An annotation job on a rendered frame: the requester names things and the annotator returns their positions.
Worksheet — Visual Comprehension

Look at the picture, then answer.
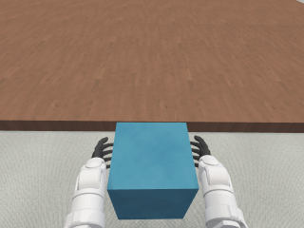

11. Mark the robot left forearm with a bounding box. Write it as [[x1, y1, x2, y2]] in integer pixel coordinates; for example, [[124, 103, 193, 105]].
[[64, 157, 107, 228]]

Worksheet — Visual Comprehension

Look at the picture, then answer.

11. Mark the robot left hand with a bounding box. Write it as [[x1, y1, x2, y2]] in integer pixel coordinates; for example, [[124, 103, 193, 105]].
[[91, 137, 114, 169]]

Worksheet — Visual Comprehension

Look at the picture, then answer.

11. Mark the robot right hand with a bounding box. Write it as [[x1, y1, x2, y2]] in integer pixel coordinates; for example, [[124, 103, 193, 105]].
[[190, 135, 211, 168]]

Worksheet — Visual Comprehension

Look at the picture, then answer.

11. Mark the carton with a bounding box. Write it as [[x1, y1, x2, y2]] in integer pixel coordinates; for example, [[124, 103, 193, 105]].
[[106, 123, 200, 220]]

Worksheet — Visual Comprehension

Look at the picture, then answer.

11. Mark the robot right forearm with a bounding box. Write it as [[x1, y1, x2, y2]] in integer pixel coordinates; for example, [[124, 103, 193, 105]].
[[198, 155, 248, 228]]

